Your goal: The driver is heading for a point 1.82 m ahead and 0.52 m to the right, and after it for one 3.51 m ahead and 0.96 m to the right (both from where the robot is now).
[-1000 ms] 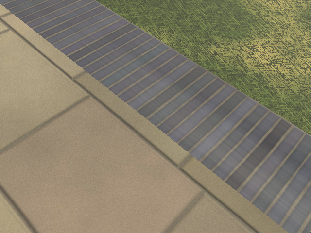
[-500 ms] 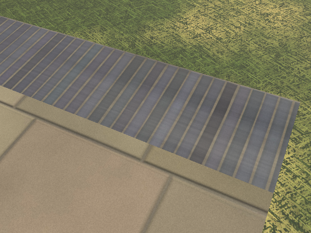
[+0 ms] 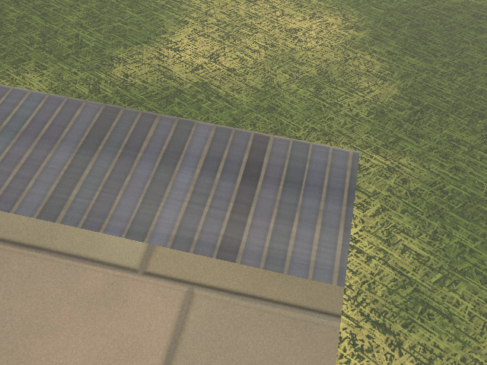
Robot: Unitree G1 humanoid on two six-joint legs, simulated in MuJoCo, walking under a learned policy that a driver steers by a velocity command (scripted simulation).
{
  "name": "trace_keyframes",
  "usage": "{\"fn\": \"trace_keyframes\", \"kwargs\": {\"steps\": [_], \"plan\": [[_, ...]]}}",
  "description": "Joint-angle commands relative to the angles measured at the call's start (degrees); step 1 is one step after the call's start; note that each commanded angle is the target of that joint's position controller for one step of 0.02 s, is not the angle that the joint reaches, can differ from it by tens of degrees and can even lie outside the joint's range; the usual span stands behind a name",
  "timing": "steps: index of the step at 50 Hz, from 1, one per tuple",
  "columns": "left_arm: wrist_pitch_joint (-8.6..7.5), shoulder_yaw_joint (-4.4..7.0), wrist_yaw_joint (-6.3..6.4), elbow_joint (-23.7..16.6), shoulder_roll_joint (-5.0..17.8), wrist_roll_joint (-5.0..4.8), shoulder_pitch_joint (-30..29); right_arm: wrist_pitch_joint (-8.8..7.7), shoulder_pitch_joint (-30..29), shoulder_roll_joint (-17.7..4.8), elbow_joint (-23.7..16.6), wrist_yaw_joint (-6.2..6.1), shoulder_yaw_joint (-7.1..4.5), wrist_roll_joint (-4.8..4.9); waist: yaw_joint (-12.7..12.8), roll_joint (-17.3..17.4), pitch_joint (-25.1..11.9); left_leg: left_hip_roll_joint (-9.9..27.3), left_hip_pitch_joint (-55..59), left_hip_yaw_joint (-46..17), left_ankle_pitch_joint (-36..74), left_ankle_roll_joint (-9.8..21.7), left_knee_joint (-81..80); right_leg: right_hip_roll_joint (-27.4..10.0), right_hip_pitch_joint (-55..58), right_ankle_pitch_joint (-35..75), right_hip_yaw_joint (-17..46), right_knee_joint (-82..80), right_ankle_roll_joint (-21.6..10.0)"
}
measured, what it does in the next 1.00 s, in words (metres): walks ahead: right foot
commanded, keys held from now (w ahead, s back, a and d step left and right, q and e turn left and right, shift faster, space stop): no key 0.52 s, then w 0.48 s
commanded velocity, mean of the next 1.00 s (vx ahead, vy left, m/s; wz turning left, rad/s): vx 0.14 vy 0.00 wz -0.04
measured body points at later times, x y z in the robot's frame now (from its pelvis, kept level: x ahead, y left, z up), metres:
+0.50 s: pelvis +0.00 -0.04 +0.00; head +0.01 -0.04 +0.45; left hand +0.14 +0.21 -0.12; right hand +0.09 -0.31 -0.13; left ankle +0.01 +0.12 -0.74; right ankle -0.02 -0.15 -0.74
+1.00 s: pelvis +0.12 +0.02 +0.01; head +0.14 +0.04 +0.46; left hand +0.28 +0.28 -0.11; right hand +0.09 -0.24 -0.12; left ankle +0.04 +0.10 -0.74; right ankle +0.20 -0.15 -0.67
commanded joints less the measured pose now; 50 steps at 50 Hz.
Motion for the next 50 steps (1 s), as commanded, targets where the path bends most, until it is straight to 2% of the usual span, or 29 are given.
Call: {"fn": "trace_keyframes", "kwargs": {"steps": [1, 2, 3, 4, 5, 6, 7, 9, 12, 18, 26, 27, 28, 29, 30, 32, 34, 35, 36, 37, 38, 39, 40, 41, 42, 43, 45, 47, 50], "plan": [[-1.17, 0.59, -0.38, -2.9, 3.2, -0.06, 0.6, -0.12, -1.4, -10.3, -3.1, -0.04, -2.31, 0.93, 0.6, 12.2, -6.9, 10.8, 5.8, -9.7, 21.5, 11.1, -4.0, 0.9, 6.7, 9.6, -4.9, -18.2, -1.3], [-1.27, 0.56, -0.49, -2.3, 3.5, 0.33, 1.6, -0.36, 0.1, -9.3, -2.4, 0.06, -1.88, 1.32, 1.2, 10.9, -6.4, 10.0, 4.0, -9.3, 19.8, 9.0, -3.5, 0.9, 11.0, 16.2, -4.5, -25.9, -2.8], [-1.35, 0.69, -0.26, -2.7, 5.5, 0.88, 1.8, -1.10, 2.3, -8.3, -1.7, 0.32, -1.36, 0.79, 0.5, 7.9, -7.6, 9.1, 0.0, -8.6, 15.4, 5.4, -2.8, -2.5, 17.3, 22.8, 0.2, -26.0, -4.7], [-1.24, 1.46, 0.29, -3.2, 10.0, 1.42, 2.5, -2.11, 3.5, -6.5, -2.3, 0.95, -0.63, -1.24, -1.6, -2.2, -9.9, 4.5, -3.7, -3.5, 6.8, 1.3, 2.4, -10.2, 21.2, 36.3, 7.8, -22.2, -7.7], [-1.42, 0.49, -0.19, -2.1, 6.5, 1.91, -0.8, -2.41, 3.0, -4.2, -2.4, 0.83, 0.04, -1.52, -2.9, -9.6, -9.4, 2.5, 0.6, -0.4, -2.2, -1.6, -0.8, -11.2, 12.0, 27.5, 8.1, -21.7, -11.7], [-1.85, -0.21, -0.73, -3.3, 3.3, 1.86, -2.9, -2.34, 0.1, -6.5, -2.1, 0.67, -0.23, -1.77, -1.2, -6.5, -7.1, 2.2, 2.1, -0.1, 0.5, -3.2, -0.2, -8.1, 10.0, 19.5, 6.6, -22.5, -11.2], [-2.20, -0.45, -0.84, -2.5, 2.7, 2.31, -2.1, -2.22, -1.5, -6.9, -2.0, 0.63, -0.43, -1.48, -0.2, -5.4, -6.1, 1.8, 2.0, 0.4, 2.5, -3.4, 0.1, -6.7, 9.1, 16.2, 5.8, -22.9, -9.8], [-2.98, -0.33, -0.90, -1.7, 4.1, 1.98, -1.3, -1.53, -0.5, -7.3, -1.4, 0.19, -0.56, -1.04, -0.2, -4.6, -3.4, 2.1, 1.8, 0.1, 4.5, -3.2, 0.0, -5.9, 7.2, 16.1, 5.5, -23.2, -8.9], [-3.34, -0.89, -0.62, -0.8, 2.9, 1.72, -0.2, -1.41, 0.8, -6.7, -0.1, -0.10, -0.44, -0.71, -0.2, -3.6, -2.4, 2.3, 2.2, 0.0, 5.3, -3.1, -0.6, -5.1, 6.7, 17.0, 4.8, -22.5, -8.5], [-3.44, -1.17, -0.48, 0.7, 2.3, 1.57, -0.2, -1.40, 2.1, -6.8, 2.4, -0.65, -0.56, -0.54, 0.0, -0.6, -2.4, 2.6, 2.9, -0.1, 6.6, -3.9, -1.2, -4.2, 7.1, 18.3, 4.1, -21.9, -8.5], [-3.58, -1.17, -0.49, 4.1, 1.8, 1.26, 0.5, -1.21, 3.5, -7.3, 5.5, -1.41, -0.61, -0.30, 0.0, 0.6, -3.3, 2.7, 4.1, 0.0, 8.4, -4.0, -1.1, -2.9, 8.1, 21.8, 2.5, -21.1, -8.3], [-3.46, -1.09, -0.37, 5.0, 1.8, 1.16, 1.5, -1.09, 4.4, -6.9, 6.2, -1.50, -0.51, -0.27, 0.0, -0.1, -4.5, 1.8, 4.4, 1.2, 4.0, -3.9, -0.4, -2.5, 8.6, 16.1, 2.3, -21.8, -8.6], [-3.19, -0.69, -0.21, 5.6, 2.9, 0.81, 2.2, -0.99, 4.5, -6.7, 6.6, -1.63, -0.55, 0.03, 0.5, -1.3, -3.8, 0.0, 2.5, 3.3, -3.1, -3.6, 2.0, -2.5, 8.3, 5.8, 3.1, -23.0, -9.7], [-2.97, -0.11, -0.16, 5.9, 4.6, 0.49, 3.2, -1.12, 3.8, -6.5, 6.4, -1.70, -0.56, 0.38, 1.5, -3.5, -1.8, -1.5, -1.3, 5.1, -9.2, -3.1, 5.7, -4.2, 7.3, -7.4, 6.3, -25.5, -11.6], [-3.01, 0.28, -0.18, 6.2, 6.1, 0.33, 4.6, -1.56, 2.0, -6.1, 5.5, -1.69, -0.46, 0.63, 2.7, -6.3, 1.1, -2.1, -6.5, 5.5, -12.1, -2.5, 9.9, -7.9, 6.5, -17.6, 12.2, -29.3, -14.2], [-4.05, 0.70, -0.11, 6.9, 7.5, -0.09, 6.3, -3.33, -0.9, -5.8, 3.5, -1.20, -0.41, 1.67, 3.8, -10.1, 6.1, 0.0, -13.1, 2.0, -14.1, 0.3, 16.6, -14.9, 4.7, -22.2, 23.1, -34.6, -18.9], [-5.22, 0.48, -0.09, 7.1, 6.4, -0.44, 5.4, -5.14, 0.0, -6.1, 3.3, 0.00, -0.57, 2.37, 2.6, -10.3, 6.2, 2.4, -15.9, -0.3, -17.2, 3.2, 16.4, -16.9, 8.0, -15.6, 23.8, -34.2, -19.6], [-5.32, 0.40, -0.15, 6.7, 6.1, -0.92, 3.5, -5.89, 1.7, -5.9, 4.0, 0.69, -0.53, 2.43, 1.1, -9.1, 5.1, 2.6, -12.1, 0.1, -15.3, 4.3, 11.0, -15.8, 7.8, -11.7, 20.6, -32.9, -18.4], [-5.12, 0.31, -0.27, 6.0, 6.0, -1.30, 0.1, -6.40, 6.3, -5.8, 6.3, 1.15, -0.71, 2.25, -1.7, -7.3, 2.9, 1.0, -1.7, 2.4, -7.2, 4.8, 3.4, -12.6, 3.6, -6.7, 15.1, -30.8, -16.3], [-4.96, 0.09, -0.33, 5.6, 5.1, -1.00, -1.3, -6.51, 12.0, -6.2, 9.4, 1.35, -1.28, 1.56, -4.0, -5.4, 0.1, -1.4, 9.5, 4.0, 0.6, 3.8, 0.5, -9.0, -1.2, -2.2, 10.0, -26.4, -14.2], [-5.21, -0.76, -0.40, 5.0, 2.1, -0.21, -2.3, -6.47, 18.0, -7.9, 11.4, 1.33, -2.01, 0.98, -5.9, 0.4, -2.2, 2.5, 17.9, -2.6, -0.8, 4.1, -2.0, -4.5, -6.6, 2.5, 3.8, -15.3, -11.3], [-6.04, -1.52, -0.21, 2.5, -0.7, 0.25, -3.1, -6.69, 23.4, -15.1, 11.6, 1.47, -3.58, 0.96, -6.9, 17.3, -3.8, 16.1, 23.9, -27.1, -10.7, 10.5, -12.9, 3.2, -17.1, -0.7, -4.5, 4.7, -6.5], [-7.06, -0.50, -0.04, 2.0, 3.0, -0.90, -2.6, -7.07, 21.9, -13.4, 10.8, 1.93, -2.71, 0.29, -5.6, 15.9, -2.1, 22.2, 21.8, -40.6, -16.9, 16.0, -18.0, 2.6, -23.2, -8.3, 0.3, 15.9, -6.4], [-7.83, -0.10, -0.46, 2.9, 4.2, -1.90, -0.7, -7.30, 17.1, -10.4, 9.5, 1.72, -1.77, 0.50, -3.0, 10.6, 2.6, 21.4, 19.9, -36.1, -18.3, 15.4, -17.8, -1.2, -27.1, -3.6, 2.3, 20.5, -7.7], [-8.31, -0.16, -0.88, 4.0, 4.1, -1.93, 0.1, -7.30, 14.6, -8.8, 8.6, 1.59, -1.35, 0.41, -2.2, 7.9, 3.7, 18.4, 19.4, -29.4, -16.0, 13.3, -17.8, -3.3, -27.9, 2.2, 1.2, 20.9, -8.7], [-8.69, 0.01, -1.07, 4.3, 3.9, -1.34, -0.5, -7.13, 13.3, -8.7, 8.3, 1.66, -1.17, 0.33, -1.8, 6.1, 3.8, 16.4, 19.7, -24.6, -10.4, 11.6, -18.1, -4.8, -28.6, 6.9, 0.2, 19.3, -9.2], [-8.68, 0.27, -1.95, 4.5, 3.4, -0.49, -1.8, -6.49, 14.6, -6.0, 8.7, 1.74, -0.10, -0.06, -1.8, 7.1, 2.0, 12.7, 19.7, -15.4, 5.9, 9.1, -18.0, -6.1, -25.5, 12.8, -1.8, 15.9, -8.9], [-8.29, -0.17, -2.66, 4.3, 1.3, -0.09, -2.7, -5.93, 17.2, -6.1, 9.6, 1.48, 0.05, 0.24, -2.1, 7.1, 0.5, 11.2, 20.1, -10.2, 18.8, 9.3, -17.4, -5.7, -25.1, 15.6, -4.3, 13.4, -7.5], [-8.14, -1.10, -2.95, 1.8, -0.7, -0.14, -9.1, -5.10, 17.4, -7.6, 9.8, 0.51, -0.05, 0.16, -2.9, 5.4, 2.1, 9.8, 16.4, -5.9, 22.4, 9.4, -19.2, -4.9, -23.7, 21.1, -6.1, 3.1, -5.4]]}}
